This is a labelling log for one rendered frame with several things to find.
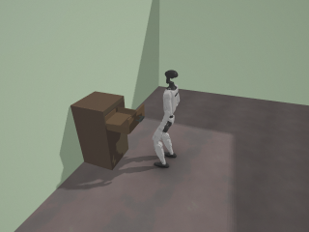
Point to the cabinet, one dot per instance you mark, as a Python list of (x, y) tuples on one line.
[(99, 146)]

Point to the right robot thigh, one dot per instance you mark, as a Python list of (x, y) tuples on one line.
[(165, 136)]

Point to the robot left forearm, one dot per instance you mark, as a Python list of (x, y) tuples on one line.
[(165, 119)]

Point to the left robot upper arm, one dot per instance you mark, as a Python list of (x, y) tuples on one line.
[(167, 98)]

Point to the drawer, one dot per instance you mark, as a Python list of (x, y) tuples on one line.
[(123, 120)]

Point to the left robot hand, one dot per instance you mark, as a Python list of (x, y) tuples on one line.
[(157, 134)]

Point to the right robot upper arm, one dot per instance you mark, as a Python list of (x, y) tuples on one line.
[(178, 99)]

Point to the handle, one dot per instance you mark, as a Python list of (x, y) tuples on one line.
[(141, 118)]

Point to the right robot foot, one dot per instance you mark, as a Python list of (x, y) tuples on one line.
[(167, 154)]

